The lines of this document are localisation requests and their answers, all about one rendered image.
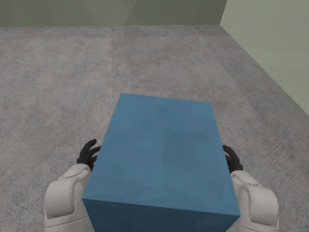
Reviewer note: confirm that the robot left hand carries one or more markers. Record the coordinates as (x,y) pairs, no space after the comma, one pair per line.
(85,156)

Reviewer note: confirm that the robot right hand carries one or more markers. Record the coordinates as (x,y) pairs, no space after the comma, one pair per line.
(232,160)

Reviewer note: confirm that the left robot forearm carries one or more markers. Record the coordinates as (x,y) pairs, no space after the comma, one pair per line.
(64,210)

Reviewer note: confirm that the carton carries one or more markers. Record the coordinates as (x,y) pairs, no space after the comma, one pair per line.
(161,167)

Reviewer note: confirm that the right robot forearm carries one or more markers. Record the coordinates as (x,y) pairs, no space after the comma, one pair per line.
(258,206)

